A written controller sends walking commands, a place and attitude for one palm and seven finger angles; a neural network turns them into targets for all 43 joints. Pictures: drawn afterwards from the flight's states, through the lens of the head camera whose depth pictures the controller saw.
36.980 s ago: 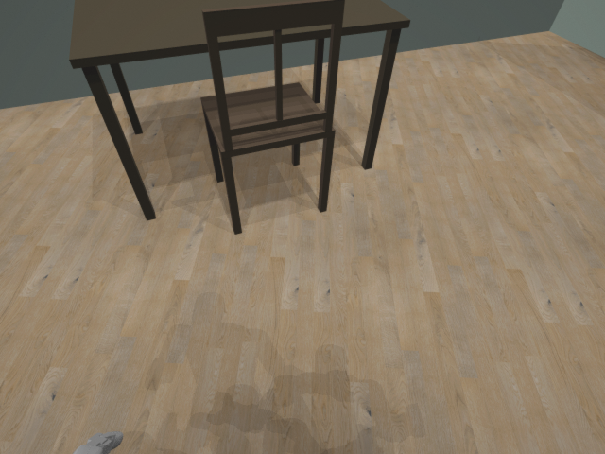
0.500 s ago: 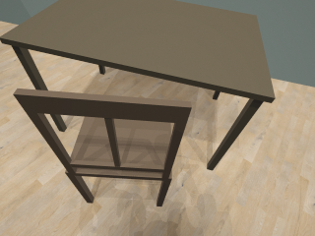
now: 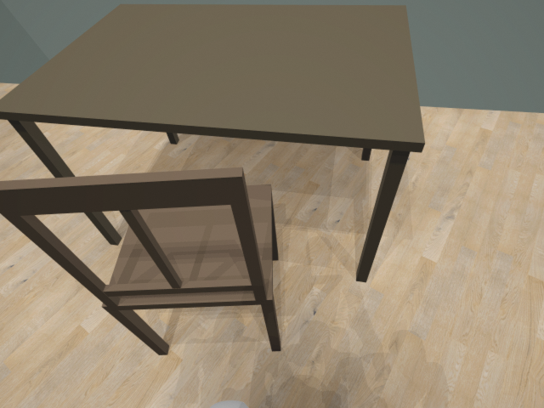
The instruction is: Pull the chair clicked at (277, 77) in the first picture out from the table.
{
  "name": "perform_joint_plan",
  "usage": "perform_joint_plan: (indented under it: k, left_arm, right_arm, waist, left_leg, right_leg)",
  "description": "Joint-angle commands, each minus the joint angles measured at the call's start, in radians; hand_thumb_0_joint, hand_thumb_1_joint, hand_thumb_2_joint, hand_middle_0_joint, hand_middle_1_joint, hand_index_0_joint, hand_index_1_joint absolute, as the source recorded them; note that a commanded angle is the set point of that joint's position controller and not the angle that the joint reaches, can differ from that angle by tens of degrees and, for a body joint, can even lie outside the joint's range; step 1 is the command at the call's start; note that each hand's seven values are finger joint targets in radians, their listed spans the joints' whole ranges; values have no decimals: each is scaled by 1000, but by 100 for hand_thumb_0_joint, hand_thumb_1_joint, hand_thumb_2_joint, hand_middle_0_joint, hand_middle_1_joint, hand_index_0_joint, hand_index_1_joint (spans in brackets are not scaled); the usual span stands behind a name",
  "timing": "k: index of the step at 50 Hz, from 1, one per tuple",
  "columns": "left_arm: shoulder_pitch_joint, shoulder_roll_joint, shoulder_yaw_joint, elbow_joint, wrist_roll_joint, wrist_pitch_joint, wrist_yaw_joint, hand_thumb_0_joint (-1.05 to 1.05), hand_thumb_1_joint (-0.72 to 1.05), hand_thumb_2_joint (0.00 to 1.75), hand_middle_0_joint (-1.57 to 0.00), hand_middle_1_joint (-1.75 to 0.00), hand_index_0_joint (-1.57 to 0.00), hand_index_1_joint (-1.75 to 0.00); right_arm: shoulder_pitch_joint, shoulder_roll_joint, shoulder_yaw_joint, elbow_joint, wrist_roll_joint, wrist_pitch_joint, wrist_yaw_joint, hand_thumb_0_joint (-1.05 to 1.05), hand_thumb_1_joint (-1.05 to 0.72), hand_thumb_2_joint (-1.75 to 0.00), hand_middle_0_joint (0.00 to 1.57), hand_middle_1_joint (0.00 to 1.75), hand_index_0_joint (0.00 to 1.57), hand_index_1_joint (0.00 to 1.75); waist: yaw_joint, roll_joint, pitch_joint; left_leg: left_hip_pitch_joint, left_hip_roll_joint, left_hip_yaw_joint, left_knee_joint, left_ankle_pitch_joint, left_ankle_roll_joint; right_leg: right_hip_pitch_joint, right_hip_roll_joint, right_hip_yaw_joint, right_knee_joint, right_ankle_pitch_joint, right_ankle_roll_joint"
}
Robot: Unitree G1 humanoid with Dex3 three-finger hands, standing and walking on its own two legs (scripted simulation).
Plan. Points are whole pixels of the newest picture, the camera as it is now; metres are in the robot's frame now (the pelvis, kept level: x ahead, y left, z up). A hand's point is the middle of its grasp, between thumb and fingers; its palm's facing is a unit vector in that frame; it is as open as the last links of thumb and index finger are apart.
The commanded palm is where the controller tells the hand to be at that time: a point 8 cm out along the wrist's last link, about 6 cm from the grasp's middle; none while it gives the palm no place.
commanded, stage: come to a stop and stand still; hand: left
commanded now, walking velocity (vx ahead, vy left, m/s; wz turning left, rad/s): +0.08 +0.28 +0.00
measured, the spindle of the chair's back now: (155, 252) +0.41 +0.27 -0.09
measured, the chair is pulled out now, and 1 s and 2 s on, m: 0.16 0.16 0.16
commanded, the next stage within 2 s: look again from close up in 0.84 s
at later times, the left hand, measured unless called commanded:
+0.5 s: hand out of the picture -0.03 +0.28 -0.18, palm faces +0.08 -0.97 -0.21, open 7.3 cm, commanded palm none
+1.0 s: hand out of the picture +0.07 +0.23 -0.17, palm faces -0.07 -0.97 -0.22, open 7.3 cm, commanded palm none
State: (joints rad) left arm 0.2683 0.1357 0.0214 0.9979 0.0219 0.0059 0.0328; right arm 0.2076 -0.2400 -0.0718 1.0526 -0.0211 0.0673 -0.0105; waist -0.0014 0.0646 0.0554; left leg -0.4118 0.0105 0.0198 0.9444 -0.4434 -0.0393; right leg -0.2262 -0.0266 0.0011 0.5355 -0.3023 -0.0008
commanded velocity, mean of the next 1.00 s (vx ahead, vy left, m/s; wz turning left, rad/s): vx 0.02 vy -0.07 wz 0.00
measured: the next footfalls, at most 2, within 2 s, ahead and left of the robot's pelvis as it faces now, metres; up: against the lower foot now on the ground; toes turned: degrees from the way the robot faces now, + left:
left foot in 0.38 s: +0.03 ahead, +0.18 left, +0.00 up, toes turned +0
right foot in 0.96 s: -0.02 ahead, -0.07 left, +0.00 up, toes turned -2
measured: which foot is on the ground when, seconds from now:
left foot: up 0.00-0.36, down 0.38-1.00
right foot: down 0.00-0.38, up 0.40-0.94, down 0.96-1.00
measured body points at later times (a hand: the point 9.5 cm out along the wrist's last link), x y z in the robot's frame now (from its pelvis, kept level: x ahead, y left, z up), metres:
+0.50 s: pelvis -0.02 +0.08 +0.00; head -0.02 +0.12 +0.45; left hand -0.04 +0.34 -0.16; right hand +0.04 -0.15 -0.13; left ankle -0.01 +0.18 -0.74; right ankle -0.03 -0.07 -0.68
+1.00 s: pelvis -0.03 +0.06 +0.00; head -0.01 +0.05 +0.45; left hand +0.07 +0.28 -0.15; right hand -0.09 -0.17 -0.16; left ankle -0.01 +0.18 -0.74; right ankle -0.06 -0.07 -0.74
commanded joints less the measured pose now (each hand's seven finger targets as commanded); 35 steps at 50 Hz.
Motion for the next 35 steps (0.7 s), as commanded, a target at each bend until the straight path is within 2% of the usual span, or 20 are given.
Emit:
perform_joint_plan:
  k: [1, 3, 6, 10, 12, 14, 15, 16, 17, 18, 19, 20, 21, 23, 24, 26, 28, 31, 33, 35]
  left_arm:
    - [117, 235, 60, -36, 1, -23, 31, 0, 90, 90, -20, -30, -20, -30]
    - [148, 238, 66, -31, 3, -22, 38, 0, 90, 90, -20, -30, -20, -30]
    - [146, 240, 69, -32, 7, -19, 41, 0, 90, 90, -20, -30, -20, -30]
    - [109, 247, 71, -42, 16, -15, 35, 0, 90, 90, -20, -30, -20, -30]
    - [79, 252, 70, -51, 22, -9, 26, 0, 90, 90, -20, -30, -20, -30]
    - [51, 253, 68, -56, 24, -4, 15, 0, 90, 90, -20, -30, -20, -30]
    - [34, 247, 66, -53, 20, -1, 11, 0, 90, 90, -20, -30, -20, -30]
    - [27, 233, 61, -51, 15, 4, 6, 0, 90, 90, -20, -30, -20, -30]
    - [33, 207, 52, -52, 13, 9, 3, 0, 90, 90, -20, -30, -20, -30]
    - [52, 155, 42, -54, 8, 14, -1, 0, 90, 90, -20, -30, -20, -30]
    - [63, 111, 34, -64, 5, 13, 1, 0, 90, 90, -20, -30, -20, -30]
    - [44, 126, 39, -67, 6, 15, 3, 0, 90, 90, -20, -30, -20, -30]
    - [64, 117, 36, -53, 12, 17, 2, 0, 90, 90, -20, -30, -20, -30]
    - [93, 123, 41, -2, 14, 17, -13, 0, 90, 90, -20, -30, -20, -30]
    - [108, 117, 39, 7, 11, 13, -19, 0, 90, 90, -20, -30, -20, -30]
    - [98, 124, 45, 9, 7, 17, -24, 0, 90, 90, -20, -30, -20, -30]
    - [82, 141, 49, -4, 7, 28, -22, 0, 90, 90, -20, -30, -20, -30]
    - [44, 138, 49, -19, 4, 38, -21, 0, 90, 90, -20, -30, -20, -30]
    - [18, 134, 47, -28, 1, 47, -19, 0, 90, 90, -20, -30, -20, -30]
    - [-7, 125, 43, -33, -1, 52, -19, 0, 90, 90, -20, -30, -20, -30]
  right_arm:
    - [-12, -49, -6, -73, 1, -12, 10, 0, -90, -90, 20, 30, 20, 30]
    - [-40, -42, -4, -95, -3, -4, 13, 0, -90, -90, 20, 30, 20, 30]
    - [-66, -42, -6, -120, -5, 6, 18, 0, -90, -90, 20, 30, 20, 30]
    - [-66, -33, -2, -140, 0, 3, 25, 0, -90, -90, 20, 30, 20, 30]
    - [-65, -26, 0, -146, 7, -7, 27, 0, -90, -90, 20, 30, 20, 30]
    - [-37, -9, 3, -133, 14, -29, 25, 0, -90, -90, 20, 30, 20, 30]
    - [9, -5, 6, -114, 15, -40, 20, 0, -90, -90, 20, 30, 20, 30]
    - [45, 0, 11, -94, 17, -49, 16, 0, -90, -90, 20, 30, 20, 30]
    - [94, -23, 11, -77, 16, -63, 10, 0, -90, -90, 20, 30, 20, 30]
    - [141, -91, -2, -68, 4, -73, 5, 0, -90, -90, 20, 30, 20, 30]
    - [158, -154, -11, -77, -4, -73, 2, 0, -90, -90, 20, 30, 20, 30]
    - [124, -156, -7, -86, -13, -65, 0, 0, -90, -90, 20, 30, 20, 30]
    - [78, -121, 5, -86, -15, -72, -3, 0, -90, -90, 20, 30, 20, 30]
    - [14, -63, 23, -88, -9, -81, -12, 0, -90, -90, 20, 30, 20, 30]
    - [24, -55, 25, -87, -6, -87, -16, 0, -90, -90, 20, 30, 20, 30]
    - [71, -39, 23, -64, -1, -95, -30, 0, -90, -90, 20, 30, 20, 30]
    - [124, -55, 23, -43, -3, -95, -43, 0, -90, -90, 20, 30, 20, 30]
    - [168, -58, 22, -19, -2, -96, -57, 0, -90, -90, 20, 30, 20, 30]
    - [179, -74, 16, -8, -4, -91, -60, 0, -90, -90, 20, 30, 20, 30]
    - [190, -81, 11, 3, -4, -87, -60, 0, -90, -90, 20, 30, 20, 30]
  waist:
    - [48, -194, -42]
    - [60, -180, -46]
    - [65, -167, -22]
    - [49, -240, -16]
    - [42, -279, 3]
    - [32, -317, 2]
    - [9, -310, -5]
    - [-8, -262, -2]
    - [-28, -170, -20]
    - [-46, 49, -22]
    - [-50, 233, 0]
    - [-41, 132, 70]
    - [-14, 132, 84]
    - [21, 46, 92]
    - [20, 20, 56]
    - [7, 33, 24]
    - [-4, 31, -23]
    - [-17, 24, -54]
    - [-22, 23, -62]
    - [-31, 33, -70]
  left_leg:
    - [-186, -1, -42, 130, 37, -24]
    - [-208, 1, -57, 150, 56, -28]
    - [-197, 3, -59, 138, 70, -27]
    - [-120, 6, -35, 25, 79, -20]
    - [-24, 2, -13, -100, 66, -7]
    - [123, -19, 16, -257, 80, 6]
    - [228, -33, 33, -367, 140, 11]
    - [343, -47, 50, -473, 202, 13]
    - [418, -18, 20, -539, 185, 15]
    - [422, 128, -185, -641, 47, 60]
    - [274, 293, -410, -775, -87, 136]
    - [102, 328, -459, -822, -177, 194]
    - [44, 325, -477, -859, -230, 207]
    - [61, 236, -330, -824, -42, 172]
    - [125, 213, -265, -789, 109, 167]
    - [198, 215, -207, -739, 380, 169]
    - [273, 249, -208, -691, 574, 180]
    - [334, 275, -215, -651, 738, 198]
    - [353, 289, -223, -634, 788, 209]
    - [357, 285, -225, -633, 767, 212]
  right_leg:
    - [223, -296, 249, -166, 670, -174]
    - [238, -313, 259, -172, 610, -185]
    - [185, -324, 284, -212, 424, -196]
    - [104, -300, 268, -254, 210, -178]
    - [17, -284, 262, -279, 82, -165]
    - [-63, -249, 221, -269, 27, -132]
    - [-114, -219, 190, -241, -8, -106]
    - [-191, -174, 157, -210, -79, -79]
    - [-239, -121, 121, -130, -147, -51]
    - [-309, -32, 44, 63, -208, -13]
    - [-307, 37, -47, 249, -290, 25]
    - [-262, 12, 14, 359, -245, 10]
    - [-249, -8, 39, 429, -203, 3]
    - [-253, -17, 54, 501, -60, 13]
    - [-264, -11, 48, 506, -18, 20]
    - [-286, -3, 54, 528, 14, 31]
    - [-316, 4, 76, 551, -6, 37]
    - [-331, 3, 89, 530, -30, 43]
    - [-325, -2, 88, 487, -55, 48]
    - [-300, -2, 74, 433, -73, 48]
